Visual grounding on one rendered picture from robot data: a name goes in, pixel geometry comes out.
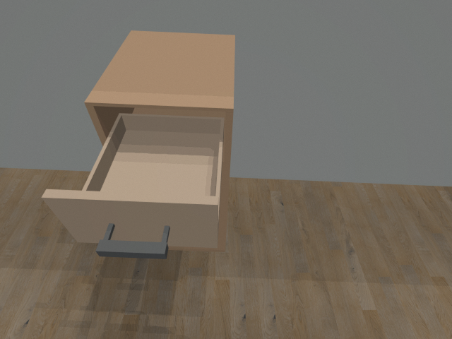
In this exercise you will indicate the handle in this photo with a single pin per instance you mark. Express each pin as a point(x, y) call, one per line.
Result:
point(132, 249)

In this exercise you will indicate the drawer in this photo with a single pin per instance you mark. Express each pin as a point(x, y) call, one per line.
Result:
point(153, 171)

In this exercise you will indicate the cabinet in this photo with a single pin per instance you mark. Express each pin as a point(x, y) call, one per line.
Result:
point(171, 73)

